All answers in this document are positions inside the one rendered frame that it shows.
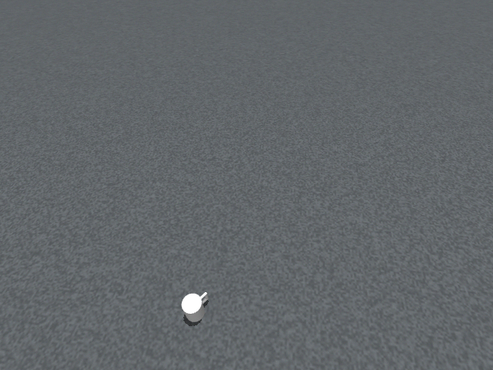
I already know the mug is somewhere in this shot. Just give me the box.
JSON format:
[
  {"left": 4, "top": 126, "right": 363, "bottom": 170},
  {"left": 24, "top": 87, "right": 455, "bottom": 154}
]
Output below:
[{"left": 182, "top": 292, "right": 209, "bottom": 322}]

